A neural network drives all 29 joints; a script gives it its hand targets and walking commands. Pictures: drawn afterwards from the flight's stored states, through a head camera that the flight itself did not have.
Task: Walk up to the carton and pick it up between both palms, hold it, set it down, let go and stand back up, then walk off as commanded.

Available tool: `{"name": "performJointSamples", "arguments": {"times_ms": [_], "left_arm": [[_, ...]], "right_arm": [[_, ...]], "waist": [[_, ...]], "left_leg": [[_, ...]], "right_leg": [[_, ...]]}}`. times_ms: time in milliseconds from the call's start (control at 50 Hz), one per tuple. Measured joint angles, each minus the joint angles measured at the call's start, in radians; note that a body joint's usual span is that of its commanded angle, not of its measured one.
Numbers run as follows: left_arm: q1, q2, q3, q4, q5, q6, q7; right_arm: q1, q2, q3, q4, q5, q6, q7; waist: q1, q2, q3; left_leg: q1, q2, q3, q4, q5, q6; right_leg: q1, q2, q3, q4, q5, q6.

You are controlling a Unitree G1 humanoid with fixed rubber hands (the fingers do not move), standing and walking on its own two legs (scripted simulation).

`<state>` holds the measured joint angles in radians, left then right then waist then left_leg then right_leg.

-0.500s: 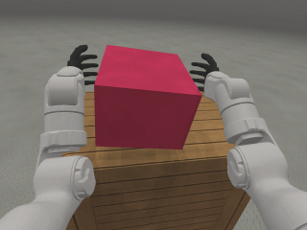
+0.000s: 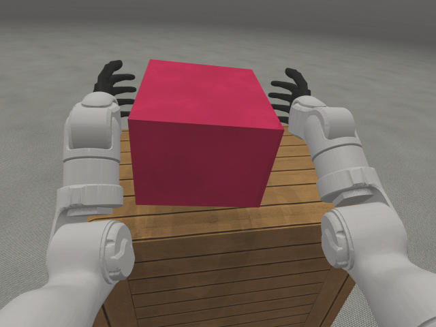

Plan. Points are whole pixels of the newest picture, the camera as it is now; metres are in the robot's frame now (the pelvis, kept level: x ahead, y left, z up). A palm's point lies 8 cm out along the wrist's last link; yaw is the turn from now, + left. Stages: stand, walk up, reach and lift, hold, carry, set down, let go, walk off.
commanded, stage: hold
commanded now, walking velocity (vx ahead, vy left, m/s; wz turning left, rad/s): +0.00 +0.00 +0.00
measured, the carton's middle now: (201, 128) +0.45 +0.02 +0.22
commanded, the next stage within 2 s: none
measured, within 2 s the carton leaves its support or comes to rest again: neither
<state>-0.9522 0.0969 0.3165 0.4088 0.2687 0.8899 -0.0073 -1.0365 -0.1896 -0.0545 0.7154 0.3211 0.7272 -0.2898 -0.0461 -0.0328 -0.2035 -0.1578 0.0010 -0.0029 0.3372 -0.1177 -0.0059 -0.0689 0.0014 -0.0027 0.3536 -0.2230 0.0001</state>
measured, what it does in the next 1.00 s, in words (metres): stands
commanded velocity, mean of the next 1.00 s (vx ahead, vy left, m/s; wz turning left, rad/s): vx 0.00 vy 0.00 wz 0.00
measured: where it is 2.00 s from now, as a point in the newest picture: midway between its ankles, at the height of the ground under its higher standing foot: outside the picture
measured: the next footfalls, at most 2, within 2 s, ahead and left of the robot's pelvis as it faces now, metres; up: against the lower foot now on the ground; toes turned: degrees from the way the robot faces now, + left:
none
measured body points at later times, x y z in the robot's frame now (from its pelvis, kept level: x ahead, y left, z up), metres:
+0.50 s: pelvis +0.00 +0.00 +0.00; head -0.10 +0.02 +0.44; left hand +0.38 +0.17 +0.30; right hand +0.38 -0.15 +0.29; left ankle +0.04 +0.12 -0.75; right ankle -0.02 -0.12 -0.75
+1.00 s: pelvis +0.00 +0.00 +0.00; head -0.11 +0.02 +0.44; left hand +0.37 +0.18 +0.31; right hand +0.38 -0.15 +0.30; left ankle +0.04 +0.12 -0.75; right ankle -0.02 -0.12 -0.75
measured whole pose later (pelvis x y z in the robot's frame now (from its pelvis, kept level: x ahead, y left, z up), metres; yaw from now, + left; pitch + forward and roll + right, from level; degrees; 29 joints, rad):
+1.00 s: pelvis +0.00 +0.00 +0.00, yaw +0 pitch -4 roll +0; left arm -0.96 0.09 0.34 0.42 0.27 0.91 -0.03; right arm -1.04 -0.19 -0.05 0.78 0.32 0.71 -0.27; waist -0.05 -0.03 -0.21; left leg -0.16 0.00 0.00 0.34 -0.12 -0.01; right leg -0.07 0.00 0.00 0.35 -0.22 0.00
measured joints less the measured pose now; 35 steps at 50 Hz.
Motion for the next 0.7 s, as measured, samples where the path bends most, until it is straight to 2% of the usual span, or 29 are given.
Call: {"name": "performJointSamples", "arguments": {"times_ms": [320,480,700], "left_arm": [[-0.001,-0.006,0.018,0.002,0.0,0.013,-0.017],[-0.001,0.009,-0.017,0.002,0.0,0.012,-0.01],[-0.001,0.006,-0.007,-0.002,0.0,0.013,-0.008]], "right_arm": [[-0.002,0.0,0.0,0.049,0.0,-0.012,0.011],[-0.002,0.0,0.0,0.029,0.0,-0.006,0.008],[-0.002,0.0,0.0,0.003,0.0,0.006,0.001]], "waist": [[0.0,0.0,-0.001],[0.0,0.0,0.016],[0.0,0.0,-0.004]], "left_leg": [[0.0,0.0,0.0,0.0,0.0,0.0],[0.0,0.0,0.0,0.0,0.0,0.0],[0.0,0.0,0.0,0.0,0.0,0.0]], "right_leg": [[0.0,0.0,0.0,0.0,0.0,0.0],[0.0,0.0,0.0,0.0,0.0,0.0],[0.0,0.0,0.0,0.0,0.0,0.0]]}}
